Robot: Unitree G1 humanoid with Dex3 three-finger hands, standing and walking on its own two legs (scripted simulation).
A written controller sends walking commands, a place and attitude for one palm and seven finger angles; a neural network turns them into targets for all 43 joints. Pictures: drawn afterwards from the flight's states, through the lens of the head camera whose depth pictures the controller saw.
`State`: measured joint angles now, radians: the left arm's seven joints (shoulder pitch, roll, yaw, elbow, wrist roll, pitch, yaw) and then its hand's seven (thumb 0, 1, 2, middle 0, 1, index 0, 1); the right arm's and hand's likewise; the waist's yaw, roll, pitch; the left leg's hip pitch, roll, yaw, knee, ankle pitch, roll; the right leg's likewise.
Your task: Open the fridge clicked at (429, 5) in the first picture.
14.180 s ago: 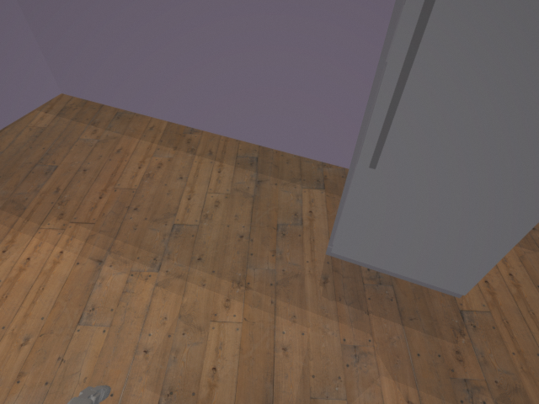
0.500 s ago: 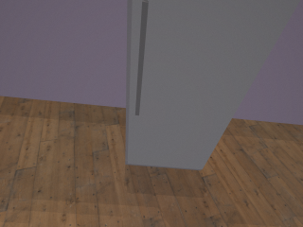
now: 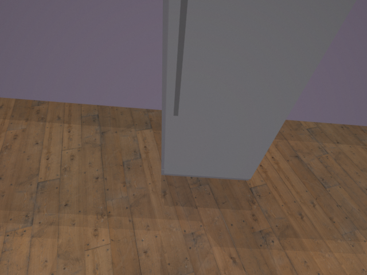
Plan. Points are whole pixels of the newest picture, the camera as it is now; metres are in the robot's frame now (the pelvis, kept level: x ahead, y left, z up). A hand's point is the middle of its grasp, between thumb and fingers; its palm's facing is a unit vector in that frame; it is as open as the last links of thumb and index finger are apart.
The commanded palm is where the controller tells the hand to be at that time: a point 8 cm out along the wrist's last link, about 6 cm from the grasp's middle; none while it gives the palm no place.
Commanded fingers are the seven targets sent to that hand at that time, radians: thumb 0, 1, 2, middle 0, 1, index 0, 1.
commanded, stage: look again from close up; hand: left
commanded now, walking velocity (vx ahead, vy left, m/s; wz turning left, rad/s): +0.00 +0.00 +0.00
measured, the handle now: (180, 58) +0.74 +0.07 +0.09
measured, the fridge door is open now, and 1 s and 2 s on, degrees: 0 0 0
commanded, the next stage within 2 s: none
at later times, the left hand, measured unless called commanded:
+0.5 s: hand out of the picture -0.08 +0.13 -0.18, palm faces +0.07 -0.99 -0.11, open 7.4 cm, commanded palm none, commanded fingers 0.00 0.90 0.90 -0.20 -0.30 -0.20 -0.30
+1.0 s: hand out of the picture -0.04 +0.13 -0.18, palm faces +0.07 -0.99 -0.14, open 7.4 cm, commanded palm none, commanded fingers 0.00 0.90 0.90 -0.20 -0.30 -0.20 -0.30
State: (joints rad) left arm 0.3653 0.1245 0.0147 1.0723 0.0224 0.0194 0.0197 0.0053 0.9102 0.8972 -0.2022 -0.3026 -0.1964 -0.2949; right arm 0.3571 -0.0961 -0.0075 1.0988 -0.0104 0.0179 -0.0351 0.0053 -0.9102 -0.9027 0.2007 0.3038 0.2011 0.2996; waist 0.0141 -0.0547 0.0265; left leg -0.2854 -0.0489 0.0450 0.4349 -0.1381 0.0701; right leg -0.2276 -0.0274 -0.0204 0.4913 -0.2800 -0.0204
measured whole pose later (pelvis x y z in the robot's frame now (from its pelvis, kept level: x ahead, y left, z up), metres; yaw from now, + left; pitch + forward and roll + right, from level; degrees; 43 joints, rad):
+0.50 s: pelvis -0.02 -0.01 +0.00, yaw +0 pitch -2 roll -1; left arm 0.42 0.10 0.00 1.11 0.02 0.00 0.02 0.00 0.91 0.90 -0.20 -0.30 -0.20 -0.29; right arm 0.32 -0.11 -0.01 1.10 -0.01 0.02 -0.02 0.00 -0.91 -0.90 0.20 0.30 0.20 0.30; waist 0.01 -0.01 0.01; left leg -0.32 -0.02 0.03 0.46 -0.12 0.05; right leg -0.24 0.00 -0.03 0.48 -0.24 0.00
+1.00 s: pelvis +0.00 -0.01 +0.00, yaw +0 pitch +0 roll +0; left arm 0.40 0.10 0.01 1.09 0.02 -0.01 0.03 0.00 0.91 0.90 -0.20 -0.30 -0.20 -0.29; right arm 0.33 -0.11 -0.01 1.10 -0.02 0.01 -0.03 0.01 -0.92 -0.90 0.20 0.30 0.20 0.30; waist 0.01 0.00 0.00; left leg -0.32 -0.03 0.03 0.45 -0.14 0.05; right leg -0.25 0.00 -0.02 0.48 -0.24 0.00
